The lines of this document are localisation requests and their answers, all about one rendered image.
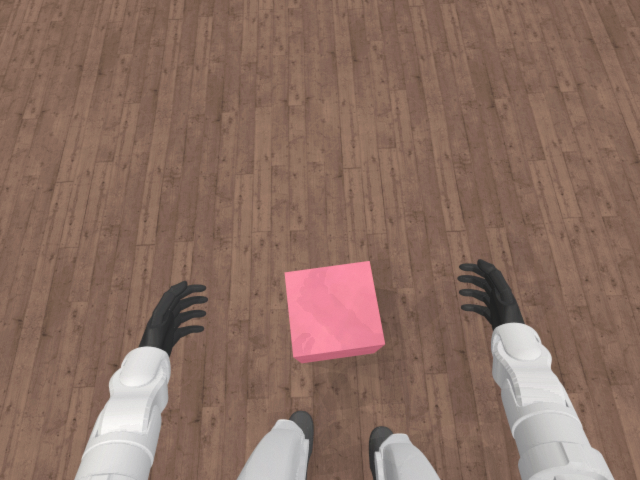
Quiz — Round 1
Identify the robot left shin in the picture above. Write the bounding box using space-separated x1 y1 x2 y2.
272 419 304 436

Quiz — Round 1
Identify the left robot hand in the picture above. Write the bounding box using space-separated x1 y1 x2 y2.
138 281 208 357

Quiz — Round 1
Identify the right robot hand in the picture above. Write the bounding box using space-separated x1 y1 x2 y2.
457 259 525 331

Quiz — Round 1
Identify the right robot forearm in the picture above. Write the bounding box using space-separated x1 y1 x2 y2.
491 323 614 480

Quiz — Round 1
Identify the carton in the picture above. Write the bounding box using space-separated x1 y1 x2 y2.
285 261 385 363

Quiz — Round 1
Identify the robot right foot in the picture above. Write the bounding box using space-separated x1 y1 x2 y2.
369 426 393 480

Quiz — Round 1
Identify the left robot forearm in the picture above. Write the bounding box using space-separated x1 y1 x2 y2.
74 347 171 480

